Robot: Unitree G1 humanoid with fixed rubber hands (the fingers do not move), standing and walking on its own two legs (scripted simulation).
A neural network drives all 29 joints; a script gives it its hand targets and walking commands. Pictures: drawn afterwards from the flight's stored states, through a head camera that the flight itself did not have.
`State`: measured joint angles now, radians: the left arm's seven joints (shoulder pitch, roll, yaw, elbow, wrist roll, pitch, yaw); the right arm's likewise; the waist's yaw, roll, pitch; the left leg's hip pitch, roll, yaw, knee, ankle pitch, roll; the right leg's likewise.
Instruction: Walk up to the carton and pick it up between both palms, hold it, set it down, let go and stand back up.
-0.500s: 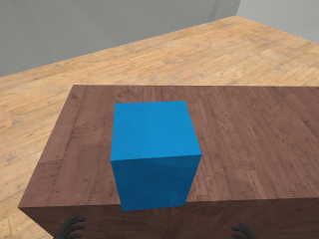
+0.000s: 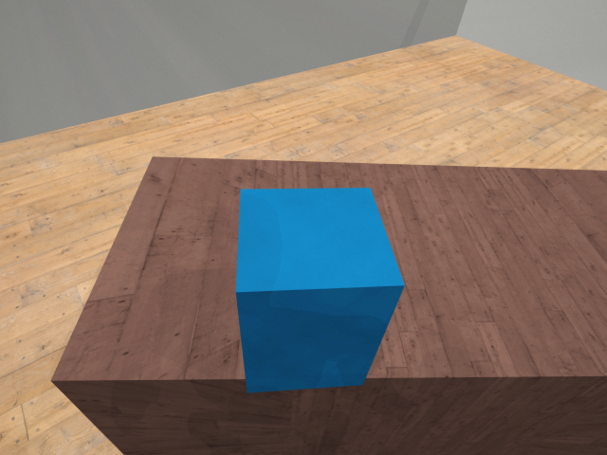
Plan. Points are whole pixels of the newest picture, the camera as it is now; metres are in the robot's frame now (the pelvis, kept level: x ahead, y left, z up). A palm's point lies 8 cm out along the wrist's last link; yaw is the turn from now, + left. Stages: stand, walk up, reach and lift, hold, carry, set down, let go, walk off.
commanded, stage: stand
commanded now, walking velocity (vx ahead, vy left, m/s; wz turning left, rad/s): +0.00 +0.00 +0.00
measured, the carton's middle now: (306, 294) +0.37 +0.00 -0.01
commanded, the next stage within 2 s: none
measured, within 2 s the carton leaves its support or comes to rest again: neither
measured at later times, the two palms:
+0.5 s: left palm out of the picture +0.02 +0.29 -0.12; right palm out of the picture +0.06 -0.29 -0.11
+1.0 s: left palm out of the picture +0.05 +0.28 -0.12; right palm out of the picture +0.07 -0.30 -0.11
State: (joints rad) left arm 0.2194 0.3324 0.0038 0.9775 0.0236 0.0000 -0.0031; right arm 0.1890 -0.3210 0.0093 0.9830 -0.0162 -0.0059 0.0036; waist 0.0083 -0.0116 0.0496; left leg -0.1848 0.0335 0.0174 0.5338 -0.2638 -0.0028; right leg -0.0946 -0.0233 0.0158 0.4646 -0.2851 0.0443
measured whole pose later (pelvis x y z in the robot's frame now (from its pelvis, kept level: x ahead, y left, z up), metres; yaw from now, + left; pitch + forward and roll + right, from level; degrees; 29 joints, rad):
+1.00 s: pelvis -0.01 -0.01 +0.01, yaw +1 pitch -4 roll -1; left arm 0.15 0.34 0.00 1.09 0.01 -0.01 0.00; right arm 0.12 -0.34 0.01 1.09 0.00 -0.01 0.01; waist 0.00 0.01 0.07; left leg -0.17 0.03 -0.01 0.44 -0.19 -0.02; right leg -0.08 -0.02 0.00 0.39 -0.24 0.03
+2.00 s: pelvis +0.00 -0.01 +0.01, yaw +2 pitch -4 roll -1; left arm 0.12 0.34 0.01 1.12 0.01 0.00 0.00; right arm 0.12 -0.34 0.01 1.10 -0.01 -0.01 0.00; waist 0.00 0.00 0.07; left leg -0.15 0.03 -0.02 0.41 -0.19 -0.02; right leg -0.05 -0.03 -0.01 0.36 -0.24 0.03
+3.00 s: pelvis +0.01 -0.01 +0.01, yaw +2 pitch -4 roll +0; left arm 0.12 0.34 0.01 1.12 0.01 0.00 0.00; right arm 0.12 -0.34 0.01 1.10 -0.01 -0.01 0.00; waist 0.00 0.00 0.07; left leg -0.14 0.02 -0.02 0.40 -0.19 -0.02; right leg -0.04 -0.03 -0.01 0.35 -0.24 0.03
